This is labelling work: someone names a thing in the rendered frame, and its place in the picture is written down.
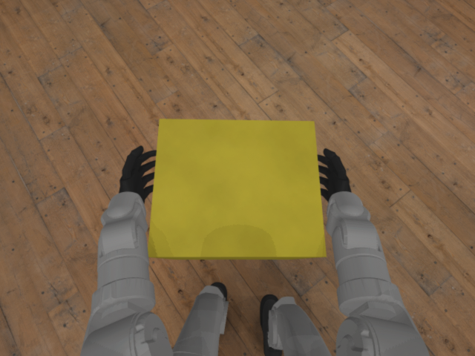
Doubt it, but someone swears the left robot forearm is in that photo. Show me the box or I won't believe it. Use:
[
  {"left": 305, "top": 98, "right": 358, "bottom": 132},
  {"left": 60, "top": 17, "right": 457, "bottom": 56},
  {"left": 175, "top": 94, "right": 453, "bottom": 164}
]
[{"left": 80, "top": 191, "right": 156, "bottom": 356}]

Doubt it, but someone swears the right robot upper arm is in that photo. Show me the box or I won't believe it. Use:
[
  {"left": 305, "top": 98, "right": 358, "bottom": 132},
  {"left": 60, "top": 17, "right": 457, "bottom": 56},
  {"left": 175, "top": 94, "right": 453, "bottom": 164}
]
[{"left": 336, "top": 314, "right": 429, "bottom": 356}]

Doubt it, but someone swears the right robot forearm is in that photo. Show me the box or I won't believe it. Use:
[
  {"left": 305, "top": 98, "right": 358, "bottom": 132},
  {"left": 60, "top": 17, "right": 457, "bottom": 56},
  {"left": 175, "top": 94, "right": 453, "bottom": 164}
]
[{"left": 326, "top": 191, "right": 430, "bottom": 356}]

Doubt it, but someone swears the left robot upper arm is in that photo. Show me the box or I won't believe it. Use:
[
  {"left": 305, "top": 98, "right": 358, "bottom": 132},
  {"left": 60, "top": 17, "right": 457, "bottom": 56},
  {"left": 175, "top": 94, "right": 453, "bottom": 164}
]
[{"left": 81, "top": 311, "right": 173, "bottom": 356}]

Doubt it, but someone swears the robot left hand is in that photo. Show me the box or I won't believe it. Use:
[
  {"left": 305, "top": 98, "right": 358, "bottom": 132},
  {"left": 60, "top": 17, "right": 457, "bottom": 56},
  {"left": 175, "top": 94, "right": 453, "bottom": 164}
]
[{"left": 119, "top": 146, "right": 157, "bottom": 204}]

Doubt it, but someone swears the left robot foot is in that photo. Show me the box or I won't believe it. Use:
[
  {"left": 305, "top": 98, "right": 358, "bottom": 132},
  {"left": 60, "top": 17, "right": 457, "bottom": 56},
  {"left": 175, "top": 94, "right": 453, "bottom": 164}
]
[{"left": 211, "top": 282, "right": 227, "bottom": 301}]

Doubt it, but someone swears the robot right shin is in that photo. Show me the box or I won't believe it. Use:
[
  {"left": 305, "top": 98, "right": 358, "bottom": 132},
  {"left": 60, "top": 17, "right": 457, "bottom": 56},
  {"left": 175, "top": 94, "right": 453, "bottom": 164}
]
[{"left": 267, "top": 297, "right": 296, "bottom": 350}]

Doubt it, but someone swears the carton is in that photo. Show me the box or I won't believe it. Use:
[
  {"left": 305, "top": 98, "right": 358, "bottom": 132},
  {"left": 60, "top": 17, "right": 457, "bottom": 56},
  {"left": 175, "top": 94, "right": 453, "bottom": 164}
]
[{"left": 148, "top": 119, "right": 327, "bottom": 260}]

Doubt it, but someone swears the robot right hand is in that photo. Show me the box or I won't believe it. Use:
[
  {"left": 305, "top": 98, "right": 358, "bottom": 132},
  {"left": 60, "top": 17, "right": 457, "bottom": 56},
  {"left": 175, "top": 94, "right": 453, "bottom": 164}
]
[{"left": 318, "top": 148, "right": 352, "bottom": 202}]

